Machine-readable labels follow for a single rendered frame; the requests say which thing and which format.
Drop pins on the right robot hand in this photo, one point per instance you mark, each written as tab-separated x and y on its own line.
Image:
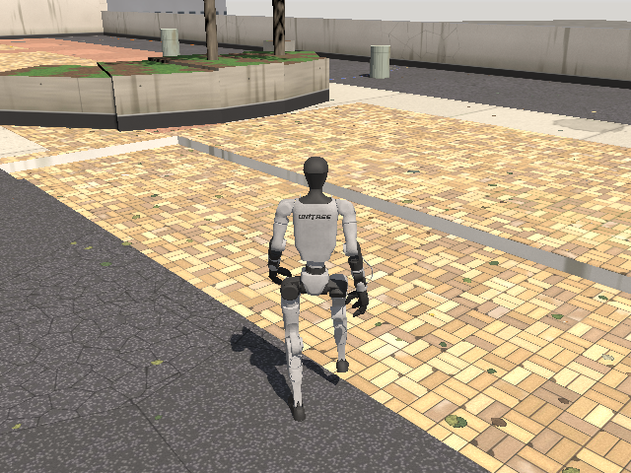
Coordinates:
362	302

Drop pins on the left robot hand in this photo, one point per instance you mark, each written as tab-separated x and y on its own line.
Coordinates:
282	271

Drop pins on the right robot forearm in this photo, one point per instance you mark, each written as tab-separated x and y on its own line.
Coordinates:
357	270

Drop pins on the robot right upper arm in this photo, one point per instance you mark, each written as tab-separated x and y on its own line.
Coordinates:
347	210

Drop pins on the robot right thigh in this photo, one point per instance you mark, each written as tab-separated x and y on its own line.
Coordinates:
337	288

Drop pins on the left robot forearm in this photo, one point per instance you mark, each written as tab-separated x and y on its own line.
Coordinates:
274	258

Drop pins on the robot left upper arm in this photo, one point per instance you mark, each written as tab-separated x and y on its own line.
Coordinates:
284	209

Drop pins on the left robot shin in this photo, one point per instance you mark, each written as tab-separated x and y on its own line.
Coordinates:
295	372

